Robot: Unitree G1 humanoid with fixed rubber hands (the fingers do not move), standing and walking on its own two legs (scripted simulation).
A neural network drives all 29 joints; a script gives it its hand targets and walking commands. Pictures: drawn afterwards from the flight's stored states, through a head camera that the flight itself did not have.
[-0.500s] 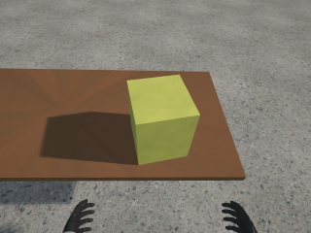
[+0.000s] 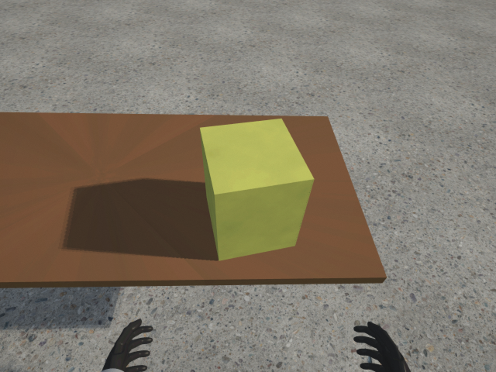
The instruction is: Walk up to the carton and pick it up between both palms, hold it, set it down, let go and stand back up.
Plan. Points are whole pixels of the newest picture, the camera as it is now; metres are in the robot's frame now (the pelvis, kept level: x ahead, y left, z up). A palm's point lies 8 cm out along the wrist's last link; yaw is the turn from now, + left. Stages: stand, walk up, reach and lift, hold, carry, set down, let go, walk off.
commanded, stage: let go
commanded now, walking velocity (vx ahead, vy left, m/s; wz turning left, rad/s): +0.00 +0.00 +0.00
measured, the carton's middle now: (250, 190) +0.53 -0.01 -0.08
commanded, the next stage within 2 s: stand in 0.24 s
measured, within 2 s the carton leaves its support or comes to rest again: neither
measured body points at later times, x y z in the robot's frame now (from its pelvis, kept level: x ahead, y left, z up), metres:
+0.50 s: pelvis +0.00 +0.00 +0.00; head -0.02 +0.01 +0.45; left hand +0.10 +0.28 -0.11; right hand +0.11 -0.28 -0.10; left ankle +0.00 +0.12 -0.74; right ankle +0.00 -0.11 -0.74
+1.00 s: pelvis -0.04 +0.02 +0.00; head -0.06 +0.03 +0.45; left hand -0.01 +0.30 -0.14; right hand +0.04 -0.26 -0.12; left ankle +0.00 +0.12 -0.74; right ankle +0.00 -0.11 -0.74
